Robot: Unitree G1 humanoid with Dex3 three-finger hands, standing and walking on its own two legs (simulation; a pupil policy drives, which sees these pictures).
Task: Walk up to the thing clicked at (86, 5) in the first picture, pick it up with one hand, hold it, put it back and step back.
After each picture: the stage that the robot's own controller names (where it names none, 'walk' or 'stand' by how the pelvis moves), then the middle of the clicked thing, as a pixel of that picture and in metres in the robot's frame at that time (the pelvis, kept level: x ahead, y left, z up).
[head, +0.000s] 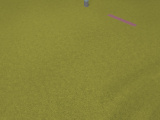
stand; (86, 2) +2.32 -0.04 -0.72
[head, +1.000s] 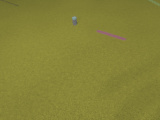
walk; (74, 20) +2.17 +0.28 -0.70
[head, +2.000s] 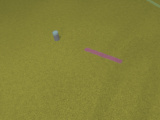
walk; (56, 35) +1.52 +0.46 -0.72
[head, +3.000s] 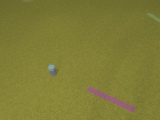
walk; (52, 70) +1.01 +0.41 -0.72
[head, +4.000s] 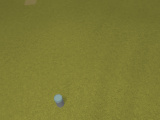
walk; (59, 100) +0.62 +0.28 -0.71
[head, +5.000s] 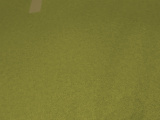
stand; out of the picture +0.38 +0.28 -0.71
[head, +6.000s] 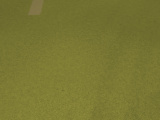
stand; out of the picture +0.34 +0.22 -0.72
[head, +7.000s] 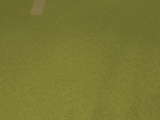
stand; out of the picture +0.35 +0.21 -0.72
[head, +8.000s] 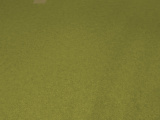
stand; out of the picture +0.39 +0.20 -0.71
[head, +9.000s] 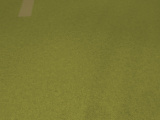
stand; out of the picture +0.35 +0.23 -0.72
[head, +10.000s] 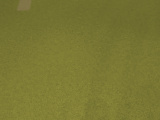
stand; out of the picture +0.37 +0.23 -0.72
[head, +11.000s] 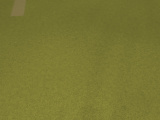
stand; out of the picture +0.37 +0.23 -0.72
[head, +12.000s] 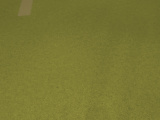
stand; out of the picture +0.39 +0.23 -0.73
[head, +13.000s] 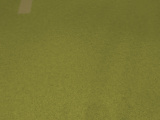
stand; out of the picture +0.38 +0.23 -0.73
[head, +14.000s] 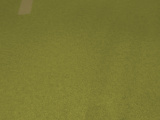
stand; out of the picture +0.39 +0.23 -0.73
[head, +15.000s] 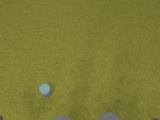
go down; (46, 90) +0.44 +0.22 -0.54
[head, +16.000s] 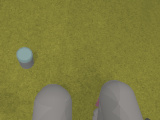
go down; (25, 58) +0.48 +0.24 -0.31
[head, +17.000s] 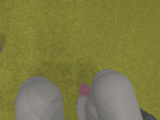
close in; out of the picture +0.47 +0.27 -0.26
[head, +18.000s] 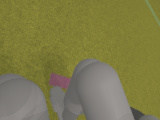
close in; out of the picture +0.46 +0.30 -0.23
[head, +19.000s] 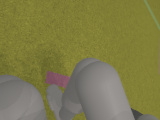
lift; out of the picture +0.45 +0.30 -0.24
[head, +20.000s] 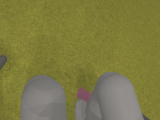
lift; out of the picture +0.38 +0.29 -0.15
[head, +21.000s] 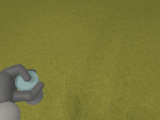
lift; (30, 88) +0.33 +0.19 +0.00
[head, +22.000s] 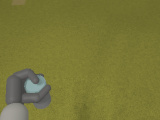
hold; (38, 92) +0.33 +0.17 +0.00
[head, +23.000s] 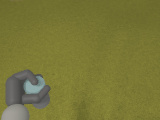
hold; (38, 93) +0.33 +0.18 -0.02
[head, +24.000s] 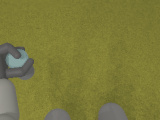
crouch; (21, 65) +0.41 +0.21 -0.08
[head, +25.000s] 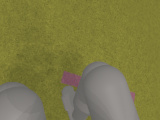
lower; out of the picture +0.46 +0.29 -0.22
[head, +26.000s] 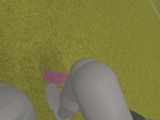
lower; out of the picture +0.45 +0.31 -0.24
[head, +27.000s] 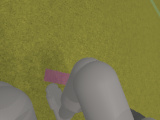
lower; out of the picture +0.45 +0.31 -0.24
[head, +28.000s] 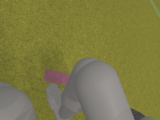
lower; out of the picture +0.45 +0.31 -0.24
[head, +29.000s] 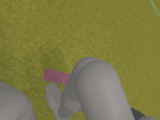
lower; out of the picture +0.45 +0.31 -0.24
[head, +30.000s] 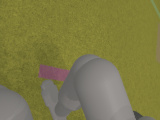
open; out of the picture +0.46 +0.26 -0.24
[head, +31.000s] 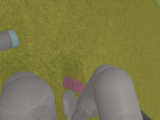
stand; out of the picture +0.47 +0.19 -0.28
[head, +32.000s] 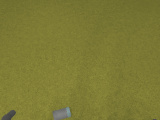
stand; (61, 113) +0.40 +0.12 -0.63
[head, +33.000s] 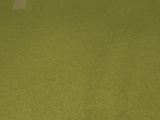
stand; out of the picture +0.37 +0.13 -0.69
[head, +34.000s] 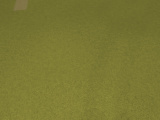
stand; out of the picture +0.36 +0.12 -0.69
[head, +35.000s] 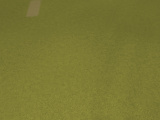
stand; out of the picture +0.37 +0.11 -0.75
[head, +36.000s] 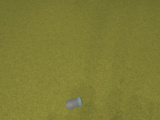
walk; (73, 103) +0.46 +0.07 -0.73
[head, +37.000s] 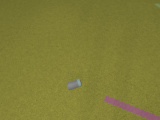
walk; (73, 84) +0.71 +0.16 -0.73
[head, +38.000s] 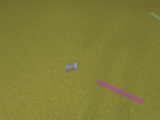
stand; (70, 67) +1.01 +0.14 -0.73
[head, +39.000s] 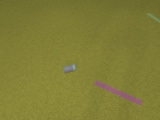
stand; (69, 68) +1.02 +0.16 -0.75
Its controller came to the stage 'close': yes
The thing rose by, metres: 0.71
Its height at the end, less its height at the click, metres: -0.02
